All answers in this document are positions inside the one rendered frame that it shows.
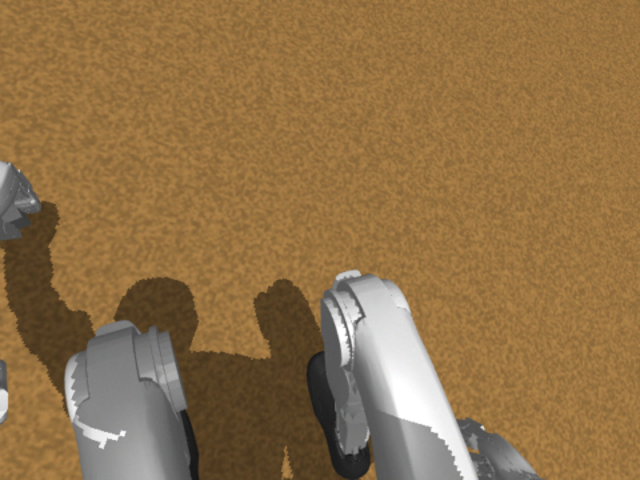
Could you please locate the right robot hand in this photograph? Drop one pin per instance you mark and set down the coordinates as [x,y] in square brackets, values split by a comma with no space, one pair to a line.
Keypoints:
[498,459]

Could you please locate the right robot foot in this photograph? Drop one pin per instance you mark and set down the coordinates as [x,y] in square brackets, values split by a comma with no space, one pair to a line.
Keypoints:
[347,466]

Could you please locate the left robot foot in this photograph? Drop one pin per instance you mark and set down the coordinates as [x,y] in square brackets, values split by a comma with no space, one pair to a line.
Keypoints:
[191,441]

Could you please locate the left robot hand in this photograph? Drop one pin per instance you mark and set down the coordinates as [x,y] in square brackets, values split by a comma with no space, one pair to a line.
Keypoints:
[15,190]

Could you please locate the small box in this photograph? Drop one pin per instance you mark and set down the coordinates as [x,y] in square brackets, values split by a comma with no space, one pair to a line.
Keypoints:
[17,217]

